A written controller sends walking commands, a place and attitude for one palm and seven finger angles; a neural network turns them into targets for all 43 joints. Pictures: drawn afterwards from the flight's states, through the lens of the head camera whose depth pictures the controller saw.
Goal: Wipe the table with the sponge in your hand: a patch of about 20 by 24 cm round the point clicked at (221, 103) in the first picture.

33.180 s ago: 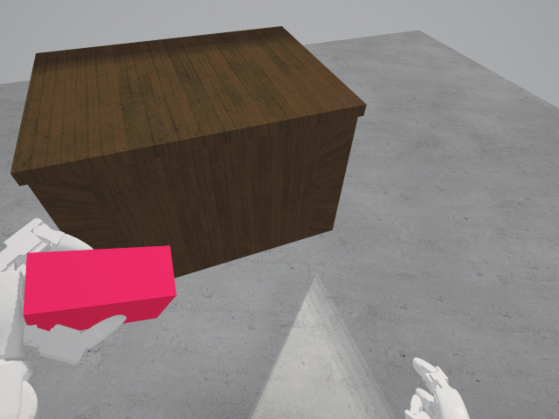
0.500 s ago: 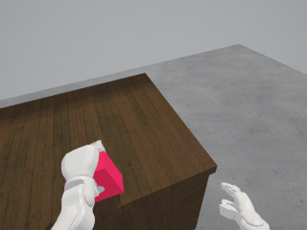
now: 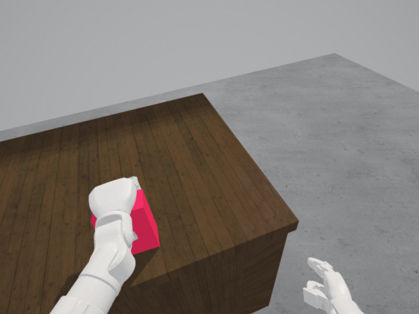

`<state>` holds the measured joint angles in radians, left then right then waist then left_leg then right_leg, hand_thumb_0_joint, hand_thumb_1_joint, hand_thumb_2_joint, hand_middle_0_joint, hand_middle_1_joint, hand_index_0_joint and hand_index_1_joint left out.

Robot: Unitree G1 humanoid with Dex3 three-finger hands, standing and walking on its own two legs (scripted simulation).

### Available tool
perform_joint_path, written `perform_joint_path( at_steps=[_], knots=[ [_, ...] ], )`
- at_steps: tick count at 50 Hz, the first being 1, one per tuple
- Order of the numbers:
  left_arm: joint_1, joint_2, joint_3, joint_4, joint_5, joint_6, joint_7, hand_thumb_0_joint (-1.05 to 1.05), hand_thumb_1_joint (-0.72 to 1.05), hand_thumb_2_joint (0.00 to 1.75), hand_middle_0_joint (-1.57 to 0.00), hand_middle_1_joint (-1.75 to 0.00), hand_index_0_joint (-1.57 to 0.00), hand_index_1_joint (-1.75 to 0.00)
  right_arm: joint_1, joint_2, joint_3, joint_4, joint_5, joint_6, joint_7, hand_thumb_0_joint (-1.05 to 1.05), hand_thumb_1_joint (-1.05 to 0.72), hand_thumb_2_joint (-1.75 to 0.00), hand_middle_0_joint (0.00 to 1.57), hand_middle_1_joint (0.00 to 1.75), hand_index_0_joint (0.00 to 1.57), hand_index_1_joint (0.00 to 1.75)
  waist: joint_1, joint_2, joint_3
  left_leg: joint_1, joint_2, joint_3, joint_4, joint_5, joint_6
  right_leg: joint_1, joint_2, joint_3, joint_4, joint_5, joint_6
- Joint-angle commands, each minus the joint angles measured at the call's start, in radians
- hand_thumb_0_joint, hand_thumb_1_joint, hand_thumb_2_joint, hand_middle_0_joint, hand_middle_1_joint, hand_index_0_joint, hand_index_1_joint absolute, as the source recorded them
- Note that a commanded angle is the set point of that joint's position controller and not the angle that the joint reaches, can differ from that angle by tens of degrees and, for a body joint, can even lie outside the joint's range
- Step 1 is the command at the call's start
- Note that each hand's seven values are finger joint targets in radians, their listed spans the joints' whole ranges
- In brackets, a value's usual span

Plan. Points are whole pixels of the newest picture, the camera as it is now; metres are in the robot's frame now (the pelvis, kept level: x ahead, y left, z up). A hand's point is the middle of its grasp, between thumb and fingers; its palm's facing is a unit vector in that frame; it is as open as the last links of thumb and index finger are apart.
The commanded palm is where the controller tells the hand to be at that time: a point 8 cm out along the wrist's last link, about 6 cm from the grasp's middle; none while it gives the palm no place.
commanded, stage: wipe forward along the middle lane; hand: left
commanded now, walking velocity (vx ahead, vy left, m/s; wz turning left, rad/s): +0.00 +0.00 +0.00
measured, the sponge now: (131, 231) +0.29 +0.23 -0.01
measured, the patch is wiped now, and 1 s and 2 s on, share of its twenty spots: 1.00 1.00 1.00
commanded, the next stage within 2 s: slide back across to the first lane in 1.16 s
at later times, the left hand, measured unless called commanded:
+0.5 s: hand (118, 198) +0.33 +0.25 +0.05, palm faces -0.05 -0.06 -1.00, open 10.1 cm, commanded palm +0.31 +0.28 +0.08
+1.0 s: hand (112, 184) +0.37 +0.29 +0.04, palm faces -0.09 -0.03 -1.00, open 10.0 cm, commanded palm +0.35 +0.30 +0.07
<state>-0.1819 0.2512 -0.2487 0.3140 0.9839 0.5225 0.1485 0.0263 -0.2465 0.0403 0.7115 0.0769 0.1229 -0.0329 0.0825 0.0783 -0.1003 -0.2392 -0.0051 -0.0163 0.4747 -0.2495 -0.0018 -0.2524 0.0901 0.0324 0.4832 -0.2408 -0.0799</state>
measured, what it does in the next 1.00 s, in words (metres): stands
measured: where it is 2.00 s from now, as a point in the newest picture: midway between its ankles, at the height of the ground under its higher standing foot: outside the picture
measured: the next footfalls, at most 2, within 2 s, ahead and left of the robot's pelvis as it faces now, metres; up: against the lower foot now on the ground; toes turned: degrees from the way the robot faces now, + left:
none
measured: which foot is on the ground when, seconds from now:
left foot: down 0.00-1.00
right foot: down 0.00-1.00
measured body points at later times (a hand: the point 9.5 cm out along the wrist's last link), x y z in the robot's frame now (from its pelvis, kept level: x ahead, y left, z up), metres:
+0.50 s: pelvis -0.01 -0.01 +0.00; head -0.02 -0.05 +0.44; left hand +0.33 +0.25 +0.10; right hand +0.17 -0.26 -0.12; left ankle +0.00 +0.13 -0.74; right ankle +0.01 -0.07 -0.74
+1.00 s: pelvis +0.00 +0.00 -0.01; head +0.02 -0.03 +0.44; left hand +0.37 +0.28 +0.10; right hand +0.14 -0.26 -0.13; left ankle +0.00 +0.13 -0.74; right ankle +0.01 -0.07 -0.74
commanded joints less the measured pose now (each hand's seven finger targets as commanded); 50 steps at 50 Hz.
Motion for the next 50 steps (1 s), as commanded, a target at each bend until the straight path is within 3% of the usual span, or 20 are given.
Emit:
perform_joint_path(
  at_steps=[1, 5, 6, 8, 10, 11, 12, 14, 18, 20, 21, 23, 26, 27, 30, 31, 33, 36, 46, 50],
  knots=[
    [-0.208, 0.227, 0.122, 0.054, 0.034, 0.002, 0.015, 0.00, 0.10, 1.30, -1.20, -1.60, -1.20, -1.60, -0.196, -0.119, -0.038, -0.172, 0.002, -0.054, -0.015, 0.00, -0.90, -0.90, 0.20, 0.30, 0.20, 0.30, 0.001, -0.169, -0.070, -0.035, -0.048, -0.015, -0.022, 0.065, 0.043, 0.024, -0.056, 0.129, -0.119, 0.074, 0.008],
    [-0.231, 0.225, 0.118, 0.116, 0.037, -0.029, 0.017, 0.00, 0.10, 1.30, -1.20, -1.60, -1.20, -1.60, -0.162, -0.120, -0.043, -0.174, 0.001, -0.058, -0.025, 0.00, -0.90, -0.90, 0.20, 0.30, 0.20, 0.30, -0.007, -0.183, -0.083, -0.062, -0.050, -0.003, -0.005, 0.047, 0.044, 0.019, -0.063, 0.122, -0.115, 0.060, 0.017],
    [-0.252, 0.268, 0.159, 0.125, 0.039, -0.040, 0.018, 0.00, 0.10, 1.30, -1.20, -1.60, -1.20, -1.60, -0.157, -0.125, -0.045, -0.170, 0.001, -0.058, -0.027, 0.00, -0.90, -0.90, 0.20, 0.30, 0.20, 0.30, -0.004, -0.178, -0.091, -0.067, -0.049, -0.013, -0.008, 0.049, 0.043, 0.018, -0.059, 0.133, -0.111, 0.062, 0.010],
    [-0.250, 0.233, 0.129, 0.137, 0.031, -0.052, 0.022, 0.00, 0.10, 1.30, -1.20, -1.60, -1.20, -1.60, -0.145, -0.122, -0.048, -0.179, 0.003, -0.056, -0.028, 0.00, -0.90, -0.90, 0.20, 0.30, 0.20, 0.30, -0.009, -0.183, -0.079, -0.084, -0.051, -0.006, -0.004, 0.033, 0.045, 0.015, -0.063, 0.119, -0.111, 0.051, 0.017],
    [-0.287, 0.255, 0.138, 0.161, 0.034, -0.059, 0.025, 0.00, 0.10, 1.30, -1.20, -1.60, -1.20, -1.60, -0.134, -0.127, -0.049, -0.172, 0.002, -0.055, -0.031, 0.00, -0.90, -0.90, 0.20, 0.30, 0.20, 0.30, -0.016, -0.182, -0.082, -0.098, -0.052, -0.004, 0.002, 0.023, 0.045, 0.011, -0.067, 0.129, -0.115, 0.043, 0.019],
    [-0.300, 0.300, 0.180, 0.166, 0.034, -0.064, 0.027, 0.00, 0.10, 1.30, -1.20, -1.60, -1.20, -1.60, -0.137, -0.132, -0.051, -0.169, 0.003, -0.055, -0.032, 0.00, -0.90, -0.90, 0.20, 0.30, 0.20, 0.30, -0.009, -0.170, -0.088, -0.097, -0.050, -0.014, -0.003, 0.025, 0.045, 0.009, -0.065, 0.139, -0.115, 0.038, 0.013],
    [-0.303, 0.274, 0.154, 0.177, 0.029, -0.066, 0.028, 0.00, 0.10, 1.30, -1.20, -1.60, -1.20, -1.60, -0.124, -0.128, -0.051, -0.173, 0.002, -0.052, -0.035, 0.00, -0.90, -0.90, 0.20, 0.30, 0.20, 0.30, -0.017, -0.176, -0.094, -0.106, -0.050, -0.004, -0.002, 0.015, 0.048, 0.018, -0.070, 0.122, -0.113, 0.024, 0.022],
    [-0.343, 0.293, 0.159, 0.207, 0.035, -0.077, 0.029, 0.00, 0.10, 1.30, -1.20, -1.60, -1.20, -1.60, -0.114, -0.134, -0.052, -0.166, 0.003, -0.053, -0.037, 0.00, -0.90, -0.90, 0.20, 0.30, 0.20, 0.30, -0.029, -0.188, -0.073, -0.120, -0.050, -0.006, 0.005, -0.001, 0.048, -0.006, -0.070, 0.129, -0.123, -0.006, 0.023],
    [-0.354, 0.321, 0.180, 0.239, 0.026, -0.100, 0.029, 0.00, 0.10, 1.30, -1.20, -1.60, -1.20, -1.60, -0.090, -0.137, -0.056, -0.166, 0.004, -0.051, -0.041, 0.00, -0.90, -0.90, 0.20, 0.30, 0.20, 0.30, -0.027, -0.184, -0.110, -0.141, -0.049, -0.002, 0.010, -0.004, 0.050, 0.020, -0.077, 0.135, -0.117, 0.004, 0.028],
    [-0.362, 0.349, 0.199, 0.260, 0.024, -0.111, 0.031, 0.00, 0.10, 1.30, -1.20, -1.60, -1.20, -1.60, -0.080, -0.140, -0.058, -0.159, 0.004, -0.051, -0.041, 0.00, -0.90, -0.90, 0.20, 0.30, 0.20, 0.30, -0.030, -0.178, -0.118, -0.155, -0.046, -0.002, 0.017, 0.002, 0.049, 0.032, -0.081, 0.146, -0.111, 0.033, 0.028],
    [-0.367, 0.398, 0.244, 0.256, 0.020, -0.120, 0.029, 0.00, 0.10, 1.30, -1.20, -1.60, -1.20, -1.60, -0.081, -0.147, -0.058, -0.161, 0.004, -0.050, -0.041, 0.00, -0.90, -0.90, 0.20, 0.30, 0.20, 0.30, -0.018, -0.173, -0.133, -0.158, -0.048, -0.014, 0.013, 0.011, 0.049, 0.044, -0.077, 0.157, -0.104, 0.051, 0.021],
    [-0.392, 0.363, 0.203, 0.274, 0.023, -0.132, 0.028, 0.00, 0.10, 1.30, -1.20, -1.60, -1.20, -1.60, -0.067, -0.143, -0.058, -0.162, 0.006, -0.048, -0.041, 0.00, -0.90, -0.90, 0.20, 0.30, 0.20, 0.30, -0.040, -0.166, -0.104, -0.175, -0.046, -0.005, 0.017, -0.009, 0.050, 0.024, -0.081, 0.145, -0.109, 0.029, 0.030],
    [-0.432, 0.408, 0.234, 0.295, 0.029, -0.149, 0.024, 0.00, 0.10, 1.30, -1.20, -1.60, -1.20, -1.60, -0.061, -0.150, -0.058, -0.161, 0.006, -0.050, -0.041, 0.00, -0.90, -0.90, 0.20, 0.30, 0.20, 0.30, -0.037, -0.144, -0.118, -0.183, -0.046, -0.015, 0.014, -0.011, 0.051, 0.012, -0.079, 0.150, -0.108, 0.014, 0.025],
    [-0.449, 0.387, 0.210, 0.310, 0.030, -0.157, 0.026, 0.00, 0.10, 1.30, -1.20, -1.60, -1.20, -1.60, -0.044, -0.147, -0.060, -0.157, 0.006, -0.050, -0.042, 0.00, -0.90, -0.90, 0.20, 0.30, 0.20, 0.30, -0.052, -0.144, -0.117, -0.185, -0.041, -0.006, 0.019, -0.018, 0.055, 0.007, -0.083, 0.136, -0.107, 0.004, 0.031],
    [-0.470, 0.395, 0.218, 0.340, 0.029, -0.178, 0.030, 0.00, 0.10, 1.30, -1.20, -1.60, -1.20, -1.60, -0.025, -0.150, -0.063, -0.152, 0.006, -0.052, -0.040, 0.00, -0.90, -0.90, 0.20, 0.30, 0.20, 0.30, -0.056, -0.158, -0.143, -0.193, -0.037, -0.001, 0.030, -0.013, 0.055, 0.012, -0.088, 0.138, -0.105, 0.026, 0.034],
    [-0.480, 0.439, 0.259, 0.346, 0.031, -0.188, 0.032, 0.00, 0.10, 1.30, -1.20, -1.60, -1.20, -1.60, -0.023, -0.154, -0.065, -0.149, 0.007, -0.055, -0.041, 0.00, -0.90, -0.90, 0.20, 0.30, 0.20, 0.30, -0.048, -0.153, -0.156, -0.194, -0.038, -0.011, 0.028, 0.001, 0.056, 0.015, -0.081, 0.143, -0.094, 0.053, 0.028],
    [-0.495, 0.400, 0.224, 0.379, 0.032, -0.203, 0.034, 0.00, 0.10, 1.30, -1.20, -1.60, -1.20, -1.60, -0.002, -0.151, -0.065, -0.147, 0.008, -0.053, -0.040, 0.00, -0.90, -0.90, 0.20, 0.30, 0.20, 0.30, -0.065, -0.178, -0.139, -0.210, -0.035, -0.003, 0.032, -0.005, 0.058, 0.004, -0.083, 0.122, -0.093, 0.060, 0.038],
    [-0.527, 0.415, 0.241, 0.391, 0.031, -0.222, 0.040, 0.00, 0.10, 1.30, -1.20, -1.60, -1.20, -1.60, 0.006, -0.151, -0.067, -0.145, 0.009, -0.054, -0.037, 0.00, -0.90, -0.90, 0.20, 0.30, 0.20, 0.30, -0.061, -0.150, -0.174, -0.210, -0.035, -0.006, 0.033, 0.018, 0.058, 0.012, -0.082, 0.121, -0.078, 0.111, 0.033],
    [-0.586, 0.441, 0.257, 0.461, 0.043, -0.256, 0.057, 0.00, 0.10, 1.30, -1.20, -1.60, -1.20, -1.60, 0.052, -0.157, -0.074, -0.127, 0.009, -0.048, -0.026, 0.00, -0.90, -0.90, 0.20, 0.30, 0.20, 0.30, -0.077, -0.156, -0.216, -0.228, -0.030, 0.000, 0.046, 0.061, 0.061, 0.025, -0.083, 0.096, -0.051, 0.219, 0.037],
    [-0.601, 0.443, 0.249, 0.505, 0.051, -0.256, 0.065, 0.00, 0.10, 1.30, -1.20, -1.60, -1.20, -1.60, 0.067, -0.161, -0.077, -0.121, 0.008, -0.041, -0.024, 0.00, -0.90, -0.90, 0.20, 0.30, 0.20, 0.30, -0.087, -0.155, -0.199, -0.232, -0.028, 0.010, 0.053, 0.039, 0.062, -0.004, -0.084, 0.088, -0.061, 0.183, 0.041]
  ],
)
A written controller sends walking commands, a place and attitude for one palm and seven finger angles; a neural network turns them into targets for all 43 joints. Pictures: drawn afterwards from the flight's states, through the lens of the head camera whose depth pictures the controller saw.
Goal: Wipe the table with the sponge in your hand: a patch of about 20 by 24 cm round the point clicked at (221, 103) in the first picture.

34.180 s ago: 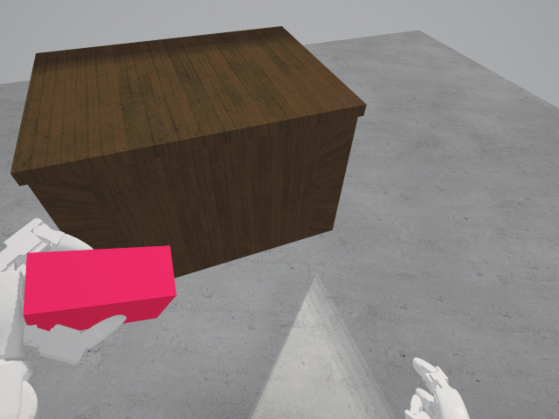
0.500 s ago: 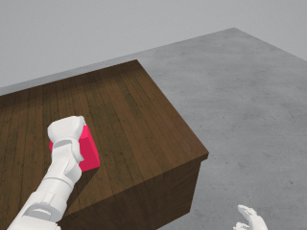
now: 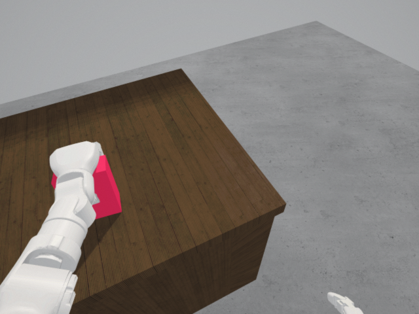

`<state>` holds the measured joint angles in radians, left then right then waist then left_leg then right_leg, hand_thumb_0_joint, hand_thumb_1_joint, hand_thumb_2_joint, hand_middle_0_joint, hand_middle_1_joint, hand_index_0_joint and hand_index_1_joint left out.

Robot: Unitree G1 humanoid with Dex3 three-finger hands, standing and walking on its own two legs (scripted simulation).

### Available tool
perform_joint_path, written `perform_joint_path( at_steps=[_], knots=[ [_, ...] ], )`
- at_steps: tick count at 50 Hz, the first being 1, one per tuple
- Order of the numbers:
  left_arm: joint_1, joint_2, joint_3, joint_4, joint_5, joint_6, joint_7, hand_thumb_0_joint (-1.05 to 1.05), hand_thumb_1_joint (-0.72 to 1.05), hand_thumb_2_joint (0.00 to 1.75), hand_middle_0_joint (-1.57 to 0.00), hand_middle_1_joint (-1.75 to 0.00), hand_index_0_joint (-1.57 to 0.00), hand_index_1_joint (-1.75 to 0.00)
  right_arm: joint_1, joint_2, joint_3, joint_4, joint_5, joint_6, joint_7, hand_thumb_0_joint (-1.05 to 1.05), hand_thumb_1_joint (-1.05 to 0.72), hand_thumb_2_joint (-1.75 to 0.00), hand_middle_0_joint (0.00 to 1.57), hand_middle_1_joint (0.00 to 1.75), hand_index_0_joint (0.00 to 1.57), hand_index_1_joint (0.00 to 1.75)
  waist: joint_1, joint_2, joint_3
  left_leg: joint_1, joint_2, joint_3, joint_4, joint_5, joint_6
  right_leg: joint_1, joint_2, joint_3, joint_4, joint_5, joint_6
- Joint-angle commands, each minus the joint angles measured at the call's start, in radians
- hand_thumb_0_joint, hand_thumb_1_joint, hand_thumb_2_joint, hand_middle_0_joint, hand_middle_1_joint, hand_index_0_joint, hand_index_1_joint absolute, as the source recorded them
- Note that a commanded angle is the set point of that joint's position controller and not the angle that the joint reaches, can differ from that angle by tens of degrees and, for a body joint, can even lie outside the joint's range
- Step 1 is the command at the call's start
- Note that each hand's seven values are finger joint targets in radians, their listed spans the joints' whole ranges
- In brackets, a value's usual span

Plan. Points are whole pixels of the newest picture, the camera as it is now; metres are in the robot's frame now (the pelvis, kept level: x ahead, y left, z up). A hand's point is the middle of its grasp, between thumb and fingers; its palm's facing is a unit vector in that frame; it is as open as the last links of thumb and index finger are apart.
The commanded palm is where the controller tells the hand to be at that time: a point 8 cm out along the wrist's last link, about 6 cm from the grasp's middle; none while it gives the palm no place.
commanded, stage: wipe forward along the middle lane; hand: left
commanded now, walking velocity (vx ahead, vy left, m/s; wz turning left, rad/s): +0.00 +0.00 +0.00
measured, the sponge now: (93, 197) +0.36 +0.29 +0.00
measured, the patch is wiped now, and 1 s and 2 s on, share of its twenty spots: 1.00 1.00 1.00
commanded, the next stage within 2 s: slide back across to the first lane in 0.16 s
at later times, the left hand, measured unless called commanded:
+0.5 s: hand (73, 166) +0.41 +0.33 +0.05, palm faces -0.07 -0.05 -1.00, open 10.1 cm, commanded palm +0.37 +0.34 +0.10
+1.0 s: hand (44, 177) +0.38 +0.38 +0.05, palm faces -0.03 -0.07 -1.00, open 10.1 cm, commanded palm +0.34 +0.38 +0.10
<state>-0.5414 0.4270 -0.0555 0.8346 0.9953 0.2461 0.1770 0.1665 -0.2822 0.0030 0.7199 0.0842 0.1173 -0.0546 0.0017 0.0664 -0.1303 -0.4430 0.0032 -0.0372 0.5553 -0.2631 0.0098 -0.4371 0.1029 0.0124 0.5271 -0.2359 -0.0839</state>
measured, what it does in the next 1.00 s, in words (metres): shifts its weight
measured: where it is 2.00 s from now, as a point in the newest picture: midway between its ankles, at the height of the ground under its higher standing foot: outside the picture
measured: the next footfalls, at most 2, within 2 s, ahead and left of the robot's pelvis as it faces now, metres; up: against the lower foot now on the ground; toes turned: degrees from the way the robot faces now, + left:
none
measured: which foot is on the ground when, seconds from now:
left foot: down 0.00-1.00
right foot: down 0.00-1.00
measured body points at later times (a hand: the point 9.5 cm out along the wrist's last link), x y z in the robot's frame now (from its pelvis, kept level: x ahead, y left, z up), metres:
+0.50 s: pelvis +0.00 +0.03 +0.00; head +0.03 +0.02 +0.45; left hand +0.40 +0.32 +0.11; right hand +0.11 -0.24 -0.13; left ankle +0.01 +0.13 -0.73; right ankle +0.01 -0.06 -0.73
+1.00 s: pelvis +0.03 +0.06 +0.01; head +0.05 +0.06 +0.46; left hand +0.37 +0.38 +0.11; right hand +0.21 -0.18 -0.10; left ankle +0.01 +0.13 -0.73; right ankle +0.01 -0.06 -0.73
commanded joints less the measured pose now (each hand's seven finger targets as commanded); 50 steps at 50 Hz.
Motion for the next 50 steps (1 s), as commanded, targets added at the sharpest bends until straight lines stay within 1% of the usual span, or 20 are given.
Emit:
perform_joint_path(
  at_steps=[1, 5, 10, 11, 14, 16, 18, 21, 23, 26, 28, 29, 31, 34, 36, 38, 39, 40, 46, 50],
  knots=[
    [-0.266, 0.273, 0.066, -0.029, 0.036, 0.011, 0.036, 0.00, 0.10, 1.30, -1.20, -1.60, -1.20, -1.60, -0.076, -0.123, -0.039, -0.133, 0.001, -0.037, -0.003, 0.00, -0.90, -0.90, 0.20, 0.30, 0.20, 0.30, -0.004, -0.134, -0.190, -0.025, -0.037, 0.026, -0.031, 0.070, 0.050, 0.189, -0.095, 0.103, -0.097, 0.198, 0.042],
    [-0.292, 0.270, 0.049, 0.018, 0.045, 0.013, 0.048, 0.00, 0.10, 1.30, -1.20, -1.60, -1.20, -1.60, -0.057, -0.128, -0.040, -0.120, 0.000, -0.034, 0.000, 0.00, -0.90, -0.90, 0.20, 0.30, 0.20, 0.30, -0.020, -0.138, -0.170, -0.034, -0.034, 0.033, -0.025, 0.052, 0.049, 0.159, -0.095, 0.097, -0.102, 0.177, 0.046],
    [-0.350, 0.309, 0.063, 0.067, 0.053, 0.012, 0.059, 0.00, 0.10, 1.30, -1.20, -1.60, -1.20, -1.60, -0.037, -0.133, -0.040, -0.111, -0.002, -0.031, -0.001, 0.00, -0.90, -0.90, 0.20, 0.30, 0.20, 0.30, -0.030, -0.147, -0.181, -0.048, -0.032, 0.033, -0.025, 0.037, 0.050, 0.148, -0.093, 0.086, -0.104, 0.140, 0.048],
    [-0.375, 0.326, 0.081, 0.056, 0.048, 0.005, 0.056, 0.00, 0.10, 1.30, -1.20, -1.60, -1.20, -1.60, -0.039, -0.132, -0.039, -0.116, -0.001, -0.033, -0.001, 0.00, -0.90, -0.90, 0.20, 0.30, 0.20, 0.30, -0.022, -0.126, -0.204, -0.046, -0.031, 0.026, -0.030, 0.052, 0.049, 0.158, -0.092, 0.082, -0.096, 0.157, 0.043],
    [-0.381, 0.302, 0.048, 0.085, 0.059, 0.010, 0.054, 0.00, 0.10, 1.30, -1.20, -1.60, -1.20, -1.60, -0.029, -0.130, -0.040, -0.113, 0.000, -0.029, 0.001, 0.00, -0.90, -0.90, 0.20, 0.30, 0.20, 0.30, -0.030, -0.111, -0.188, -0.033, -0.029, 0.028, -0.032, 0.038, 0.049, 0.127, -0.090, 0.066, -0.101, 0.114, 0.044],
    [-0.366, 0.358, 0.102, 0.061, 0.056, 0.001, 0.050, 0.00, 0.10, 1.30, -1.20, -1.60, -1.20, -1.60, -0.032, -0.132, -0.042, -0.122, -0.002, -0.029, 0.000, 0.00, -0.90, -0.90, 0.20, 0.30, 0.20, 0.30, -0.001, -0.083, -0.244, -0.016, -0.031, 0.022, -0.037, 0.080, 0.049, 0.170, -0.088, 0.069, -0.092, 0.158, 0.035],
    [-0.366, 0.368, 0.098, 0.059, 0.060, -0.003, 0.048, 0.00, 0.10, 1.30, -1.20, -1.60, -1.20, -1.60, -0.023, -0.134, -0.042, -0.123, -0.002, -0.026, 0.000, 0.00, -0.90, -0.90, 0.20, 0.30, 0.20, 0.30, -0.009, -0.099, -0.234, -0.020, -0.030, 0.028, -0.035, 0.074, 0.051, 0.179, -0.089, 0.066, -0.094, 0.157, 0.040],
    [-0.325, 0.387, 0.132, 0.001, 0.057, -0.015, 0.046, 0.00, 0.10, 1.30, -1.20, -1.60, -1.20, -1.60, -0.037, -0.129, -0.047, -0.137, -0.001, -0.026, 0.003, 0.00, -0.90, -0.90, 0.20, 0.30, 0.20, 0.30, 0.026, -0.068, -0.281, 0.017, -0.032, 0.017, -0.052, 0.127, 0.050, 0.217, -0.085, 0.058, -0.086, 0.195, 0.029],
    [-0.318, 0.359, 0.107, -0.022, 0.061, -0.013, 0.047, 0.00, 0.10, 1.30, -1.20, -1.60, -1.20, -1.60, -0.035, -0.129, -0.050, -0.135, -0.002, -0.025, 0.006, 0.00, -0.90, -0.90, 0.20, 0.30, 0.20, 0.30, 0.013, -0.065, -0.247, 0.046, -0.028, 0.021, -0.054, 0.137, 0.052, 0.195, -0.081, 0.043, -0.090, 0.190, 0.031],
    [-0.297, 0.403, 0.149, -0.069, 0.047, -0.008, 0.041, 0.00, 0.10, 1.30, -1.20, -1.60, -1.20, -1.60, -0.058, -0.131, -0.047, -0.143, 0.002, -0.027, 0.007, 0.00, -0.90, -0.90, 0.20, 0.30, 0.20, 0.30, 0.034, -0.053, -0.249, 0.063, -0.028, 0.009, -0.076, 0.149, 0.051, 0.218, -0.080, 0.044, -0.101, 0.178, 0.024],
    [-0.279, 0.381, 0.124, -0.065, 0.055, 0.002, 0.035, 0.00, 0.10, 1.30, -1.20, -1.60, -1.20, -1.60, -0.051, -0.134, -0.047, -0.136, -0.001, -0.027, 0.008, 0.00, -0.90, -0.90, 0.20, 0.30, 0.20, 0.30, 0.020, -0.070, -0.211, 0.077, -0.026, 0.011, -0.080, 0.152, 0.052, 0.200, -0.077, 0.032, -0.107, 0.171, 0.026],
    [-0.246, 0.396, 0.141, -0.062, 0.057, 0.007, 0.032, 0.00, 0.10, 1.30, -1.20, -1.60, -1.20, -1.60, -0.055, -0.135, -0.049, -0.135, 0.000, -0.027, 0.011, 0.00, -0.90, -0.90, 0.20, 0.30, 0.20, 0.30, 0.035, -0.057, -0.208, 0.081, -0.027, 0.008, -0.082, 0.162, 0.050, 0.205, -0.076, 0.034, -0.109, 0.173, 0.022],
    [-0.227, 0.365, 0.130, -0.108, 0.049, 0.003, 0.019, 0.00, 0.10, 1.30, -1.20, -1.60, -1.20, -1.60, -0.072, -0.130, -0.047, -0.147, 0.000, -0.029, 0.015, 0.00, -0.90, -0.90, 0.20, 0.30, 0.20, 0.30, 0.042, -0.044, -0.221, 0.106, -0.024, -0.002, -0.090, 0.210, 0.047, 0.213, -0.075, 0.025, -0.102, 0.209, 0.014],
    [-0.189, 0.332, 0.100, -0.156, 0.057, 0.010, 0.005, 0.00, 0.10, 1.30, -1.20, -1.60, -1.20, -1.60, -0.072, -0.132, -0.052, -0.148, -0.004, -0.025, 0.020, 0.00, -0.90, -0.90, 0.20, 0.30, 0.20, 0.30, 0.033, -0.039, -0.211, 0.148, -0.019, -0.004, -0.082, 0.247, 0.045, 0.195, -0.069, 0.017, -0.101, 0.230, 0.011],
    [-0.180, 0.310, 0.095, -0.205, 0.044, 0.008, -0.008, 0.00, 0.10, 1.30, -1.20, -1.60, -1.20, -1.60, -0.089, -0.128, -0.051, -0.162, -0.002, -0.028, 0.020, 0.00, -0.90, -0.90, 0.20, 0.30, 0.20, 0.30, 0.041, -0.026, -0.210, 0.170, -0.015, -0.017, -0.089, 0.288, 0.040, 0.191, -0.067, 0.008, -0.099, 0.243, 0.004],
    [-0.156, 0.332, 0.112, -0.216, 0.047, 0.012, -0.011, 0.00, 0.10, 1.30, -1.20, -1.60, -1.20, -1.60, -0.080, -0.133, -0.053, -0.153, -0.005, -0.022, 0.021, 0.00, -0.90, -0.90, 0.20, 0.30, 0.20, 0.30, 0.039, -0.028, -0.213, 0.188, -0.013, -0.018, -0.081, 0.306, 0.037, 0.187, -0.065, 0.005, -0.097, 0.252, 0.005],
    [-0.124, 0.350, 0.133, -0.223, 0.048, 0.013, -0.011, 0.00, 0.10, 1.30, -1.20, -1.60, -1.20, -1.60, -0.081, -0.134, -0.053, -0.155, -0.006, -0.021, 0.022, 0.00, -0.90, -0.90, 0.20, 0.30, 0.20, 0.30, 0.052, -0.039, -0.217, 0.189, -0.014, -0.023, -0.081, 0.329, 0.033, 0.201, -0.065, 0.003, -0.095, 0.266, 0.002],
    [-0.122, 0.312, 0.101, -0.240, 0.048, 0.015, -0.016, 0.00, 0.10, 1.30, -1.20, -1.60, -1.20, -1.60, -0.089, -0.130, -0.052, -0.159, -0.007, -0.019, 0.022, 0.00, -0.90, -0.90, 0.20, 0.30, 0.20, 0.30, 0.044, -0.034, -0.212, 0.198, -0.013, -0.020, -0.080, 0.339, 0.031, 0.193, -0.065, 0.004, -0.094, 0.274, 0.003],
    [-0.067, 0.337, 0.146, -0.341, 0.030, 0.017, -0.028, 0.00, 0.10, 1.30, -1.20, -1.60, -1.20, -1.60, -0.118, -0.126, -0.049, -0.174, -0.010, -0.019, 0.026, 0.00, -0.90, -0.90, 0.20, 0.30, 0.20, 0.30, 0.065, -0.017, -0.235, 0.236, -0.008, -0.039, -0.076, 0.462, 0.012, 0.225, -0.066, 0.001, -0.087, 0.340, -0.005],
    [-0.066, 0.321, 0.115, -0.351, 0.043, 0.029, -0.039, 0.00, 0.10, 1.30, -1.20, -1.60, -1.20, -1.60, -0.118, -0.129, -0.046, -0.167, -0.013, -0.016, 0.025, 0.00, -0.90, -0.90, 0.20, 0.30, 0.20, 0.30, 0.052, -0.014, -0.209, 0.248, -0.010, -0.039, -0.074, 0.445, 0.009, 0.206, -0.064, -0.002, -0.096, 0.322, -0.003]
  ],
)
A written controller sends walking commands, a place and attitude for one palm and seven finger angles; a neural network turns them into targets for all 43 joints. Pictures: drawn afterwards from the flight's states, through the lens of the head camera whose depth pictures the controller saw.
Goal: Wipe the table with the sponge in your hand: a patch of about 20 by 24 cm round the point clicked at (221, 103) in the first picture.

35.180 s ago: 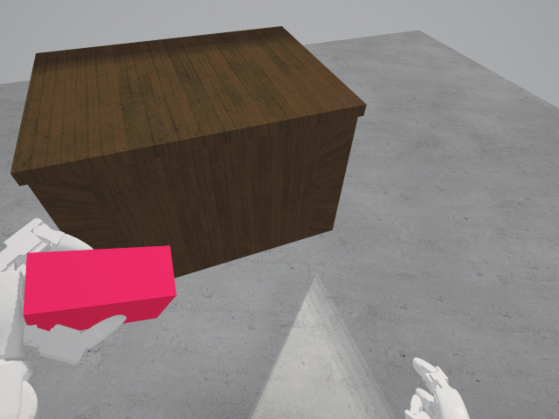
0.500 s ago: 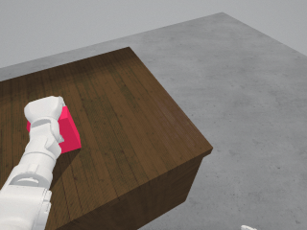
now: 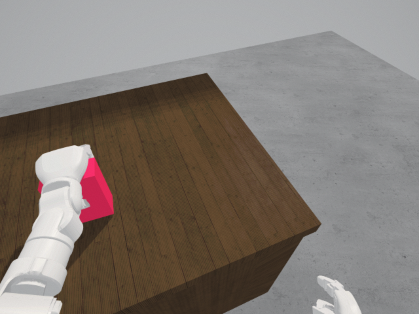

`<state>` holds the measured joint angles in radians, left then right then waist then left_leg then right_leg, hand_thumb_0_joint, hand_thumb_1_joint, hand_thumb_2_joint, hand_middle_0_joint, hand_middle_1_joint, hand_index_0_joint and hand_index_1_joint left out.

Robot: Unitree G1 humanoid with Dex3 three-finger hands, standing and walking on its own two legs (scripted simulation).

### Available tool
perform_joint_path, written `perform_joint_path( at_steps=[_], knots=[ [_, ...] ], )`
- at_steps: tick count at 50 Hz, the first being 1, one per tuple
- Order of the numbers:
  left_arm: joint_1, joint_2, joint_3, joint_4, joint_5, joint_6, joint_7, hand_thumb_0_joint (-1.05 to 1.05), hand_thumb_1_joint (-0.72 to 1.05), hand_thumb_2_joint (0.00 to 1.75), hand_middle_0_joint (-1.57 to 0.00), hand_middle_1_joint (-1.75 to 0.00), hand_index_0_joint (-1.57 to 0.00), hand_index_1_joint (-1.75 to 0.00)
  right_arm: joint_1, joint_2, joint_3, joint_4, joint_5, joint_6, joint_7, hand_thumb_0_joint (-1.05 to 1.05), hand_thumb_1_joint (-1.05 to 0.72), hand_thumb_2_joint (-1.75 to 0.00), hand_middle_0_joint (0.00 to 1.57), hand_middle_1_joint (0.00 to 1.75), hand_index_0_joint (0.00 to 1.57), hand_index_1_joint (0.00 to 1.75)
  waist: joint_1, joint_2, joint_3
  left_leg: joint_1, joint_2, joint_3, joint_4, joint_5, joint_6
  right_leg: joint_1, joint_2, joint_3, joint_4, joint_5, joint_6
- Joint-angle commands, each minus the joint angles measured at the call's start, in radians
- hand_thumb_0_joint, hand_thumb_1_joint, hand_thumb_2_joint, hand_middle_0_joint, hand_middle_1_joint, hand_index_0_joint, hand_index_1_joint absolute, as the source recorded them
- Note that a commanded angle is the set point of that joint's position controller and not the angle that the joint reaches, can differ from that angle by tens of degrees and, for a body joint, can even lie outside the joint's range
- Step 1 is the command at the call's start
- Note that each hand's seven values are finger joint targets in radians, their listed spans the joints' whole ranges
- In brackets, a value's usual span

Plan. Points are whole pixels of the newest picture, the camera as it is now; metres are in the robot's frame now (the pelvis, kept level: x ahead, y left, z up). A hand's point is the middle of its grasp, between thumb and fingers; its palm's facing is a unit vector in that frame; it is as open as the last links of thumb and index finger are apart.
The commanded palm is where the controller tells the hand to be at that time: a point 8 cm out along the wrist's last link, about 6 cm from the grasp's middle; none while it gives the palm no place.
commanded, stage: wipe back along the first lane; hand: left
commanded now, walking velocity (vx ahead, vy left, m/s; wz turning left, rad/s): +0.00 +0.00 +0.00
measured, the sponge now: (83, 199) +0.34 +0.32 -0.01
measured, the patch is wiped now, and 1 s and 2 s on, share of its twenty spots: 1.00 1.00 1.00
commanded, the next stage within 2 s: lift the sponge slowly off the table in 1.66 s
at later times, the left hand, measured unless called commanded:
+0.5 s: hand (71, 199) +0.31 +0.31 +0.04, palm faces -0.01 -0.05 -1.00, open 10.1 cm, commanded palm +0.26 +0.30 +0.08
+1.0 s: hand (73, 222) +0.26 +0.28 +0.05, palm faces +0.02 -0.07 -1.00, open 10.1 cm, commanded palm +0.21 +0.27 +0.07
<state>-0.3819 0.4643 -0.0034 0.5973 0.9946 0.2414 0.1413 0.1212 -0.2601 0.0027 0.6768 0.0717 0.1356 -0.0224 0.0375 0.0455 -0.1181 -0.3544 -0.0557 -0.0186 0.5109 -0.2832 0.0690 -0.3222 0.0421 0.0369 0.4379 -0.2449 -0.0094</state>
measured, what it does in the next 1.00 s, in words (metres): stands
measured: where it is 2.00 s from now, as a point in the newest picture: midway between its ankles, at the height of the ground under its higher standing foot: outside the picture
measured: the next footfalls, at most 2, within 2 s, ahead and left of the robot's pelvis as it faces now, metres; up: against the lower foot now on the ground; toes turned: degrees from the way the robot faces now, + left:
none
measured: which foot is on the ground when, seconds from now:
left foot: down 0.00-1.00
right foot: down 0.00-1.00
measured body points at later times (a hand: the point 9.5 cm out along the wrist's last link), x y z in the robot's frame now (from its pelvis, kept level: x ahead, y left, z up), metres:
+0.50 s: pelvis +0.00 +0.00 +0.00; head +0.01 -0.02 +0.45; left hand +0.30 +0.31 +0.10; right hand +0.19 -0.24 -0.11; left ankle -0.02 +0.07 -0.74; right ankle -0.02 -0.13 -0.74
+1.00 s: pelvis +0.00 -0.01 +0.00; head -0.01 -0.04 +0.45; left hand +0.25 +0.28 +0.10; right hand +0.22 -0.23 -0.09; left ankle -0.02 +0.07 -0.74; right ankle -0.02 -0.13 -0.74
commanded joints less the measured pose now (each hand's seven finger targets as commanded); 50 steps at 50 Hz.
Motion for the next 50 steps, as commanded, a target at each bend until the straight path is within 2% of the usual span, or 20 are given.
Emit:
perform_joint_path(
  at_steps=[1, 3, 6, 7, 8, 11, 12, 14, 16, 19, 26, 29, 30, 31, 35, 37, 38, 45, 46, 50],
  knots=[
    [-0.249, 0.265, 0.048, -0.144, 0.042, 0.029, -0.013, 0.00, 0.10, 1.30, -1.20, -1.60, -1.20, -1.60, -0.085, -0.147, -0.044, -0.132, 0.000, -0.037, -0.008, 0.00, -0.90, -0.90, 0.20, 0.30, 0.20, 0.30, 0.013, 0.024, -0.224, 0.171, 0.052, -0.068, -0.031, 0.493, -0.052, 0.087, -0.003, -0.026, -0.006, 0.331, -0.082],
    [-0.186, 0.211, 0.011, -0.139, 0.040, 0.030, -0.021, 0.00, 0.10, 1.30, -1.20, -1.60, -1.20, -1.60, -0.073, -0.144, -0.047, -0.130, 0.000, -0.040, -0.006, 0.00, -0.90, -0.90, 0.20, 0.30, 0.20, 0.30, 0.009, 0.007, -0.221, 0.186, 0.055, -0.070, -0.021, 0.497, -0.054, 0.069, -0.001, -0.035, -0.004, 0.318, -0.078],
    [-0.122, 0.184, 0.015, -0.213, 0.016, 0.015, -0.028, 0.00, 0.10, 1.30, -1.20, -1.60, -1.20, -1.60, -0.091, -0.138, -0.047, -0.145, -0.001, -0.048, -0.001, 0.00, -0.90, -0.90, 0.20, 0.30, 0.20, 0.30, 0.022, 0.016, -0.255, 0.205, 0.057, -0.077, -0.013, 0.558, -0.055, 0.098, -0.004, -0.025, -0.001, 0.366, -0.081],
    [-0.097, 0.190, 0.015, -0.206, 0.020, 0.017, -0.026, 0.00, 0.10, 1.30, -1.20, -1.60, -1.20, -1.60, -0.083, -0.144, -0.048, -0.137, -0.003, -0.048, 0.000, 0.00, -0.90, -0.90, 0.20, 0.30, 0.20, 0.30, 0.020, 0.010, -0.241, 0.210, 0.059, -0.083, -0.008, 0.561, -0.060, 0.085, 0.000, -0.028, 0.003, 0.354, -0.079],
    [-0.078, 0.163, -0.001, -0.210, 0.013, 0.021, -0.025, 0.00, 0.10, 1.30, -1.20, -1.60, -1.20, -1.60, -0.087, -0.140, -0.047, -0.138, -0.004, -0.047, 0.003, 0.00, -0.90, -0.90, 0.20, 0.30, 0.20, 0.30, 0.017, -0.003, -0.228, 0.203, 0.061, -0.081, -0.008, 0.555, -0.061, 0.077, -0.001, -0.031, 0.004, 0.354, -0.077],
    [-0.026, 0.150, 0.010, -0.278, -0.012, 0.029, -0.020, 0.00, 0.10, 1.30, -1.20, -1.60, -1.20, -1.60, -0.113, -0.140, -0.046, -0.149, -0.004, -0.051, 0.006, 0.00, -0.90, -0.90, 0.20, 0.30, 0.20, 0.30, 0.028, -0.011, -0.237, 0.198, 0.060, -0.081, -0.012, 0.556, -0.059, 0.107, -0.003, -0.023, 0.004, 0.382, -0.078],
    [0.019, 0.160, 0.019, -0.258, -0.015, 0.039, -0.016, 0.00, 0.10, 1.30, -1.20, -1.60, -1.20, -1.60, -0.105, -0.143, -0.046, -0.146, -0.003, -0.051, 0.007, 0.00, -0.90, -0.90, 0.20, 0.30, 0.20, 0.30, 0.032, -0.018, -0.217, 0.185, 0.057, -0.081, -0.014, 0.529, -0.059, 0.107, -0.001, -0.029, 0.004, 0.363, -0.076],
    [0.001, 0.126, -0.017, -0.261, -0.015, 0.058, -0.016, 0.00, 0.10, 1.30, -1.20, -1.60, -1.20, -1.60, -0.118, -0.142, -0.041, -0.142, -0.001, -0.047, 0.006, 0.00, -0.90, -0.90, 0.20, 0.30, 0.20, 0.30, 0.022, -0.032, -0.178, 0.164, 0.054, -0.076, -0.024, 0.461, -0.057, 0.085, 0.000, -0.031, -0.004, 0.328, -0.076],
    [0.000, 0.145, 0.005, -0.269, -0.020, 0.070, -0.014, 0.00, 0.10, 1.30, -1.20, -1.60, -1.20, -1.60, -0.131, -0.144, -0.039, -0.142, 0.001, -0.047, 0.003, 0.00, -0.90, -0.90, 0.20, 0.30, 0.20, 0.30, 0.026, -0.043, -0.169, 0.151, 0.053, -0.079, -0.039, 0.413, -0.052, 0.096, 0.000, -0.028, -0.007, 0.299, -0.080],
    [0.038, 0.126, -0.019, -0.242, -0.021, 0.086, -0.019, 0.00, 0.10, 1.30, -1.20, -1.60, -1.20, -1.60, -0.130, -0.142, -0.035, -0.140, 0.003, -0.048, -0.002, 0.00, -0.90, -0.90, 0.20, 0.30, 0.20, 0.30, 0.026, -0.053, -0.154, 0.134, 0.045, -0.070, -0.042, 0.355, -0.044, 0.099, -0.001, -0.024, -0.014, 0.275, -0.078],
    [0.086, 0.127, -0.007, -0.301, -0.036, 0.080, -0.031, 0.00, 0.10, 1.30, -1.20, -1.60, -1.20, -1.60, -0.153, -0.138, -0.030, -0.155, 0.005, -0.054, -0.002, 0.00, -0.90, -0.90, 0.20, 0.30, 0.20, 0.30, 0.034, -0.034, -0.154, 0.129, 0.044, -0.075, -0.051, 0.331, -0.037, 0.121, -0.004, -0.014, -0.011, 0.265, -0.080],
    [0.171, 0.128, 0.003, -0.302, -0.043, 0.082, -0.029, 0.00, 0.10, 1.30, -1.20, -1.60, -1.20, -1.60, -0.155, -0.136, -0.027, -0.157, 0.003, -0.059, 0.001, 0.00, -0.90, -0.90, 0.20, 0.30, 0.20, 0.30, 0.044, -0.051, -0.122, 0.113, 0.039, -0.071, -0.051, 0.320, -0.034, 0.128, -0.003, -0.008, -0.013, 0.275, -0.078],
    [0.157, 0.097, -0.026, -0.334, -0.044, 0.081, -0.032, 0.00, 0.10, 1.30, -1.20, -1.60, -1.20, -1.60, -0.163, -0.134, -0.028, -0.161, 0.003, -0.060, 0.001, 0.00, -0.90, -0.90, 0.20, 0.30, 0.20, 0.30, 0.038, -0.055, -0.131, 0.119, 0.041, -0.070, -0.053, 0.318, -0.035, 0.125, -0.004, -0.007, -0.014, 0.275, -0.076],
    [0.148, 0.113, -0.004, -0.362, -0.050, 0.080, -0.032, 0.00, 0.10, 1.30, -1.20, -1.60, -1.20, -1.60, -0.172, -0.135, -0.030, -0.166, 0.004, -0.062, 0.001, 0.00, -0.90, -0.90, 0.20, 0.30, 0.20, 0.30, 0.039, -0.041, -0.126, 0.122, 0.044, -0.075, -0.058, 0.315, -0.032, 0.127, -0.005, -0.003, -0.015, 0.264, -0.079],
    [0.221, 0.072, -0.036, -0.389, -0.048, 0.089, -0.026, 0.00, 0.10, 1.30, -1.20, -1.60, -1.20, -1.60, -0.178, -0.129, -0.031, -0.164, 0.001, -0.069, 0.005, 0.00, -0.90, -0.90, 0.20, 0.30, 0.20, 0.30, 0.043, -0.055, -0.123, 0.126, 0.040, -0.068, -0.052, 0.314, -0.032, 0.127, -0.003, -0.001, -0.015, 0.277, -0.076],
    [0.251, 0.087, -0.016, -0.413, -0.050, 0.094, -0.021, 0.00, 0.10, 1.30, -1.20, -1.60, -1.20, -1.60, -0.184, -0.131, -0.032, -0.164, 0.000, -0.072, 0.006, 0.00, -0.90, -0.90, 0.20, 0.30, 0.20, 0.30, 0.050, -0.052, -0.121, 0.131, 0.041, -0.071, -0.052, 0.317, -0.031, 0.136, -0.002, 0.001, -0.013, 0.277, -0.078],
    [0.267, 0.053, -0.043, -0.426, -0.051, 0.097, -0.020, 0.00, 0.10, 1.30, -1.20, -1.60, -1.20, -1.60, -0.193, -0.125, -0.030, -0.165, 0.001, -0.074, 0.007, 0.00, -0.90, -0.90, 0.20, 0.30, 0.20, 0.30, 0.046, -0.047, -0.115, 0.132, 0.040, -0.067, -0.051, 0.323, -0.033, 0.130, -0.003, 0.004, -0.012, 0.288, -0.077],
    [0.309, 0.039, -0.052, -0.475, -0.055, 0.131, -0.011, 0.00, 0.10, 1.30, -1.20, -1.60, -1.20, -1.60, -0.220, -0.120, -0.026, -0.166, 0.000, -0.078, 0.002, 0.00, -0.90, -0.90, 0.20, 0.30, 0.20, 0.30, 0.051, -0.073, -0.098, 0.133, 0.036, -0.064, -0.056, 0.292, -0.028, 0.137, -0.004, 0.013, -0.018, 0.278, -0.074],
    [0.311, 0.065, -0.023, -0.496, -0.058, 0.130, -0.009, 0.00, 0.10, 1.30, -1.20, -1.60, -1.20, -1.60, -0.226, -0.123, -0.027, -0.166, -0.001, -0.079, 0.001, 0.00, -0.90, -0.90, 0.20, 0.30, 0.20, 0.30, 0.055, -0.074, -0.110, 0.137, 0.037, -0.068, -0.057, 0.298, -0.027, 0.150, -0.004, 0.022, -0.014, 0.287, -0.077],
    [0.318, 0.024, -0.071, -0.500, -0.051, 0.145, -0.018, 0.00, 0.10, 1.30, -1.20, -1.60, -1.20, -1.60, -0.236, -0.114, -0.018, -0.169, -0.002, -0.079, -0.002, 0.00, -0.90, -0.90, 0.20, 0.30, 0.20, 0.30, 0.049, -0.078, -0.075, 0.132, 0.032, -0.062, -0.061, 0.272, -0.025, 0.135, -0.004, 0.023, -0.024, 0.265, -0.073]
  ],
)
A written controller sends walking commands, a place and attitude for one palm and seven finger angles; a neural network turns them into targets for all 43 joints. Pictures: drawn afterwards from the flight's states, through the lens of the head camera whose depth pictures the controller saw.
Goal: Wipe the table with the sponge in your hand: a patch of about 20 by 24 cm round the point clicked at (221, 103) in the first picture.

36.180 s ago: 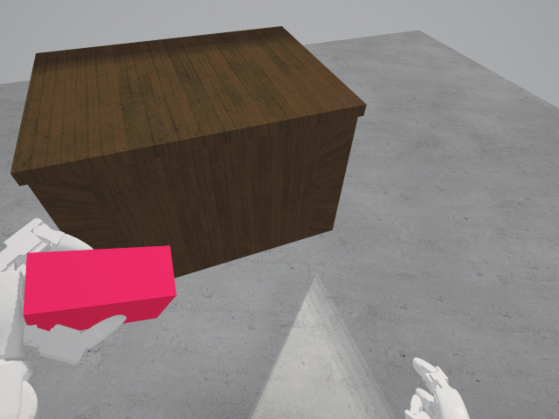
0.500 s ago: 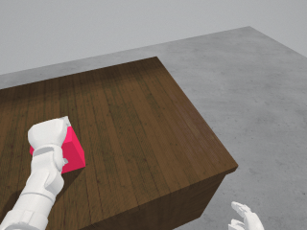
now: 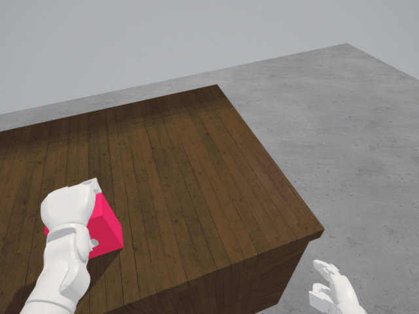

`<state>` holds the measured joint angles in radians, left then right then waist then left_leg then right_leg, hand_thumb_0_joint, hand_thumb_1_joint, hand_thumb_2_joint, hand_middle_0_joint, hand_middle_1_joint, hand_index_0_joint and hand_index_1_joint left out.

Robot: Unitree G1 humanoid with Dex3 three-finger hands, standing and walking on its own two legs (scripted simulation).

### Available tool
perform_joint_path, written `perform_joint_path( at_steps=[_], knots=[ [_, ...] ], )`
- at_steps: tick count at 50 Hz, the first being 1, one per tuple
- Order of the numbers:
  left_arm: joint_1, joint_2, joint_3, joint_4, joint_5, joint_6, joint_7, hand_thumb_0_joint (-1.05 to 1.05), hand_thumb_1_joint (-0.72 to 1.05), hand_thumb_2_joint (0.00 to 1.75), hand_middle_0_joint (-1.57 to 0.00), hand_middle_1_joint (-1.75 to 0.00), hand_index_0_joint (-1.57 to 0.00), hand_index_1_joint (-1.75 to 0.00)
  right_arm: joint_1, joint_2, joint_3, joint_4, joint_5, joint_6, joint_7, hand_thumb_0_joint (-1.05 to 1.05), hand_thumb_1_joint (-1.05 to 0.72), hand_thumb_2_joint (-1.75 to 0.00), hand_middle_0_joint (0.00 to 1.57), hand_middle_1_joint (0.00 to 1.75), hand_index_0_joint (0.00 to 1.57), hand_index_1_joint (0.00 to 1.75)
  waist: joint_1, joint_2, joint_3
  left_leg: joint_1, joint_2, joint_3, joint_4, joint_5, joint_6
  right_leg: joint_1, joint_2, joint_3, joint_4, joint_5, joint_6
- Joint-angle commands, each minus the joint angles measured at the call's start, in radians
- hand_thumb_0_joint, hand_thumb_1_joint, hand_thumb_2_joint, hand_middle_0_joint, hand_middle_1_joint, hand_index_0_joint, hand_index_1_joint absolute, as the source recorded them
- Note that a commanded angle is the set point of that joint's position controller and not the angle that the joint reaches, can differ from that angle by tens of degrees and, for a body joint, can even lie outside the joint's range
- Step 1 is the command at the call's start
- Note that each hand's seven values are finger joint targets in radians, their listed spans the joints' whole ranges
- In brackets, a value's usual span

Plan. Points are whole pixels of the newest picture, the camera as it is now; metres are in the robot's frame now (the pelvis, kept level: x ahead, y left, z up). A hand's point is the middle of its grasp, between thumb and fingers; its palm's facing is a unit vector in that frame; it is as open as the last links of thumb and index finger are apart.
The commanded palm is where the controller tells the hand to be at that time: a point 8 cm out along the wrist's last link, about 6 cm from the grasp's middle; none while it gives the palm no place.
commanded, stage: wipe back along the first lane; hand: left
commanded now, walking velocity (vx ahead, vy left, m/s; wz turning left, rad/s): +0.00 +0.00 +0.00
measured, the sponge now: (92, 234) +0.26 +0.30 -0.01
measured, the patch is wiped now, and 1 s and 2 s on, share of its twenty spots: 1.00 1.00 1.00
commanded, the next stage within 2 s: lift the sponge slowly off the table in 0.66 s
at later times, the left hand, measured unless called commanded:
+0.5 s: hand (85, 237) +0.23 +0.27 +0.05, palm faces +0.04 -0.09 -0.99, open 10.1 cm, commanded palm +0.17 +0.25 +0.07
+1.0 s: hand (90, 250) +0.20 +0.25 +0.05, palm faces +0.02 -0.11 -0.99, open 10.1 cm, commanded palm +0.16 +0.24 +0.09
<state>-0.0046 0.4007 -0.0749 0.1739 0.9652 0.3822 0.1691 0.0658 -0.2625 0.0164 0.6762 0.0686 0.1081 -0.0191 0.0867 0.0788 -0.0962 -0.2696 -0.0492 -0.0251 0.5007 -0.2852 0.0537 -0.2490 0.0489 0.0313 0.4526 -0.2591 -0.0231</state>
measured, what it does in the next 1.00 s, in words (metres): stands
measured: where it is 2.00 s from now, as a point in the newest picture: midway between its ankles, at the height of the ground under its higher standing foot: outside the picture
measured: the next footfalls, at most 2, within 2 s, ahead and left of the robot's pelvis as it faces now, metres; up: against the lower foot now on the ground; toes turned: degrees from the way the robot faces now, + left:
none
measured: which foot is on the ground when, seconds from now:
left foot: down 0.00-1.00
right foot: down 0.00-1.00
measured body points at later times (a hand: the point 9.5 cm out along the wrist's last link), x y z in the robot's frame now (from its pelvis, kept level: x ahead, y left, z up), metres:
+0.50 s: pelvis +0.00 +0.00 +0.00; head -0.01 -0.03 +0.45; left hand +0.22 +0.27 +0.10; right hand +0.23 -0.22 -0.09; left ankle -0.02 +0.08 -0.74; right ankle -0.02 -0.11 -0.74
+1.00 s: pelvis -0.01 -0.01 +0.00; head -0.03 -0.04 +0.45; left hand +0.20 +0.25 +0.10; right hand +0.23 -0.21 -0.08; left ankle -0.02 +0.08 -0.74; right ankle -0.02 -0.11 -0.74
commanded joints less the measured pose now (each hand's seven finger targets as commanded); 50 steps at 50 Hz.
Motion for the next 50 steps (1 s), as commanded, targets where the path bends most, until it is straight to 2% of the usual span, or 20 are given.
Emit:
perform_joint_path(
  at_steps=[1, 3, 6, 7, 10, 11, 14, 19, 21, 24, 26, 29, 31, 33, 38, 42, 43, 46, 47, 50],
  knots=[
    [-0.054, 0.125, 0.038, -0.100, -0.024, 0.002, -0.043, 0.00, 0.10, 1.30, -1.20, -1.60, -1.20, -1.60, -0.186, -0.115, -0.034, -0.168, 0.001, -0.052, -0.006, 0.00, -0.90, -0.90, 0.20, 0.30, 0.20, 0.30, 0.006, -0.082, -0.109, 0.055, 0.028, -0.063, -0.053, 0.273, -0.010, 0.069, -0.010, 0.039, -0.037, 0.271, -0.064],
    [-0.043, 0.080, -0.004, -0.104, -0.027, 0.006, -0.051, 0.00, 0.10, 1.30, -1.20, -1.60, -1.20, -1.60, -0.188, -0.107, -0.029, -0.175, 0.002, -0.054, -0.007, 0.00, -0.90, -0.90, 0.20, 0.30, 0.20, 0.30, 0.001, -0.106, -0.106, 0.055, 0.025, -0.055, -0.049, 0.269, -0.008, 0.069, -0.012, 0.032, -0.039, 0.276, -0.058],
    [0.010, 0.107, 0.032, -0.132, -0.028, -0.002, -0.049, 0.00, 0.10, 1.30, -1.20, -1.60, -1.20, -1.60, -0.195, -0.110, -0.032, -0.174, -0.001, -0.057, -0.002, 0.00, -0.90, -0.90, 0.20, 0.30, 0.20, 0.30, 0.011, -0.097, -0.115, 0.062, 0.025, -0.059, -0.043, 0.295, -0.009, 0.086, -0.011, 0.049, -0.032, 0.318, -0.064],
    [0.047, 0.067, -0.005, -0.142, -0.030, -0.001, -0.050, 0.00, 0.10, 1.30, -1.20, -1.60, -1.20, -1.60, -0.197, -0.102, -0.028, -0.182, 0.000, -0.059, 0.002, 0.00, -0.90, -0.90, 0.20, 0.30, 0.20, 0.30, 0.013, -0.084, -0.117, 0.065, 0.024, -0.055, -0.040, 0.311, -0.009, 0.090, -0.013, 0.035, -0.027, 0.335, -0.062],
    [0.077, 0.041, -0.032, -0.182, -0.034, 0.001, -0.050, 0.00, 0.10, 1.30, -1.20, -1.60, -1.20, -1.60, -0.204, -0.099, -0.029, -0.186, -0.002, -0.059, 0.008, 0.00, -0.90, -0.90, 0.20, 0.30, 0.20, 0.30, 0.008, -0.114, -0.100, 0.061, 0.030, -0.058, -0.042, 0.310, -0.011, 0.079, -0.012, 0.038, -0.027, 0.334, -0.058],
    [0.087, 0.074, 0.009, -0.202, -0.038, 0.004, -0.044, 0.00, 0.10, 1.30, -1.20, -1.60, -1.20, -1.60, -0.208, -0.104, -0.032, -0.185, -0.002, -0.060, 0.009, 0.00, -0.90, -0.90, 0.20, 0.30, 0.20, 0.30, 0.014, -0.111, -0.110, 0.063, 0.030, -0.062, -0.043, 0.313, -0.010, 0.089, -0.009, 0.050, -0.024, 0.342, -0.062],
    [0.148, 0.043, -0.024, -0.228, -0.041, 0.013, -0.039, 0.00, 0.10, 1.30, -1.20, -1.60, -1.20, -1.60, -0.216, -0.097, -0.030, -0.189, -0.001, -0.060, 0.015, 0.00, -0.90, -0.90, 0.20, 0.30, 0.20, 0.30, 0.020, -0.111, -0.103, 0.068, 0.030, -0.058, -0.040, 0.325, -0.012, 0.091, -0.012, 0.038, -0.023, 0.355, -0.058],
    [0.204, 0.066, 0.011, -0.255, -0.055, 0.032, -0.026, 0.00, 0.10, 1.30, -1.20, -1.60, -1.20, -1.60, -0.226, -0.097, -0.029, -0.183, 0.001, -0.054, 0.012, 0.00, -0.90, -0.90, 0.20, 0.30, 0.20, 0.30, 0.027, -0.151, -0.089, 0.064, 0.032, -0.058, -0.045, 0.309, -0.011, 0.101, -0.012, 0.048, -0.029, 0.349, -0.054],
    [0.205, 0.077, 0.017, -0.297, -0.053, 0.036, -0.023, 0.00, 0.10, 1.30, -1.20, -1.60, -1.20, -1.60, -0.238, -0.098, -0.029, -0.185, 0.000, -0.055, 0.013, 0.00, -0.90, -0.90, 0.20, 0.30, 0.20, 0.30, 0.026, -0.115, -0.080, 0.071, 0.033, -0.062, -0.048, 0.312, -0.011, 0.101, -0.011, 0.064, -0.029, 0.350, -0.059],
    [0.239, 0.042, -0.025, -0.288, -0.044, 0.048, -0.029, 0.00, 0.10, 1.30, -1.20, -1.60, -1.20, -1.60, -0.241, -0.092, -0.024, -0.188, 0.001, -0.057, 0.018, 0.00, -0.90, -0.90, 0.20, 0.30, 0.20, 0.30, 0.029, -0.121, -0.060, 0.069, 0.034, -0.062, -0.051, 0.310, -0.011, 0.091, -0.011, 0.049, -0.033, 0.329, -0.057],
    [0.257, 0.040, -0.031, -0.340, -0.040, 0.042, -0.028, 0.00, 0.10, 1.30, -1.20, -1.60, -1.20, -1.60, -0.250, -0.091, -0.028, -0.194, 0.001, -0.058, 0.025, 0.00, -0.90, -0.90, 0.20, 0.30, 0.20, 0.30, 0.031, -0.081, -0.077, 0.081, 0.037, -0.068, -0.053, 0.320, -0.012, 0.097, -0.007, 0.061, -0.027, 0.323, -0.063],
    [0.357, 0.008, -0.065, -0.353, -0.050, 0.038, -0.031, 0.00, 0.10, 1.30, -1.20, -1.60, -1.20, -1.60, -0.251, -0.083, -0.026, -0.201, 0.004, -0.059, 0.037, 0.00, -0.90, -0.90, 0.20, 0.30, 0.20, 0.30, 0.037, -0.120, -0.070, 0.080, 0.040, -0.069, -0.047, 0.330, -0.012, 0.099, -0.007, 0.042, -0.024, 0.332, -0.058],
    [0.327, 0.034, -0.038, -0.391, -0.052, 0.037, -0.023, 0.00, 0.10, 1.30, -1.20, -1.60, -1.20, -1.60, -0.259, -0.085, -0.029, -0.201, 0.002, -0.055, 0.038, 0.00, -0.90, -0.90, 0.20, 0.30, 0.20, 0.30, 0.033, -0.106, -0.062, 0.078, 0.045, -0.077, -0.054, 0.303, -0.011, 0.089, -0.001, 0.063, -0.027, 0.298, -0.062],
    [0.356, -0.012, -0.082, -0.390, -0.049, 0.043, -0.021, 0.00, 0.10, 1.30, -1.20, -1.60, -1.20, -1.60, -0.262, -0.076, -0.027, -0.208, 0.005, -0.055, 0.041, 0.00, -0.90, -0.90, 0.20, 0.30, 0.20, 0.30, 0.033, -0.126, -0.051, 0.078, 0.044, -0.073, -0.053, 0.302, -0.010, 0.082, -0.004, 0.047, -0.029, 0.283, -0.057],
    [0.262, 0.001, -0.087, -0.358, -0.025, 0.064, -0.012, 0.00, 0.10, 1.30, -1.20, -1.60, -1.20, -1.60, -0.267, -0.077, -0.025, -0.195, 0.006, -0.050, 0.035, 0.00, -0.90, -0.90, 0.20, 0.30, 0.20, 0.30, 0.026, -0.111, -0.005, 0.071, 0.047, -0.080, -0.070, 0.240, -0.009, 0.043, 0.005, 0.053, -0.044, 0.184, -0.061],
    [0.175, 0.020, -0.085, -0.405, -0.010, 0.076, -0.014, 0.00, 0.10, 1.30, -1.20, -1.60, -1.20, -1.60, -0.280, -0.081, -0.025, -0.203, 0.001, -0.053, 0.028, 0.00, -0.90, -0.90, 0.20, 0.30, 0.20, 0.30, 0.038, -0.081, -0.072, 0.101, 0.041, -0.082, -0.077, 0.241, 0.001, 0.080, 0.004, 0.047, -0.041, 0.178, -0.065],
    [0.180, 0.005, -0.097, -0.382, -0.014, 0.076, -0.018, 0.00, 0.10, 1.30, -1.20, -1.60, -1.20, -1.60, -0.283, -0.075, -0.023, -0.198, 0.002, -0.054, 0.027, 0.00, -0.90, -0.90, 0.20, 0.30, 0.20, 0.30, 0.030, -0.091, -0.037, 0.095, 0.042, -0.083, -0.079, 0.231, -0.002, 0.062, 0.005, 0.055, -0.049, 0.156, -0.065],
    [0.143, 0.046, -0.066, -0.427, -0.012, 0.065, -0.024, 0.00, 0.10, 1.30, -1.20, -1.60, -1.20, -1.60, -0.290, -0.081, -0.024, -0.198, -0.003, -0.060, 0.024, 0.00, -0.90, -0.90, 0.20, 0.30, 0.20, 0.30, 0.036, -0.065, -0.063, 0.115, 0.042, -0.092, -0.084, 0.239, 0.000, 0.082, 0.007, 0.073, -0.051, 0.168, -0.071],
    [0.142, 0.021, -0.089, -0.432, -0.008, 0.065, -0.028, 0.00, 0.10, 1.30, -1.20, -1.60, -1.20, -1.60, -0.286, -0.077, -0.024, -0.201, -0.004, -0.061, 0.025, 0.00, -0.90, -0.90, 0.20, 0.30, 0.20, 0.30, 0.038, -0.063, -0.081, 0.121, 0.038, -0.084, -0.080, 0.250, 0.004, 0.094, 0.005, 0.055, -0.049, 0.180, -0.069],
    [0.183, 0.050, -0.056, -0.432, -0.018, 0.048, -0.033, 0.00, 0.10, 1.30, -1.20, -1.60, -1.20, -1.60, -0.286, -0.075, -0.022, -0.194, -0.007, -0.066, 0.025, 0.00, -0.90, -0.90, 0.20, 0.30, 0.20, 0.30, 0.039, -0.086, -0.067, 0.121, 0.034, -0.080, -0.075, 0.269, 0.001, 0.109, -0.001, 0.072, -0.059, 0.222, -0.067]
  ],
)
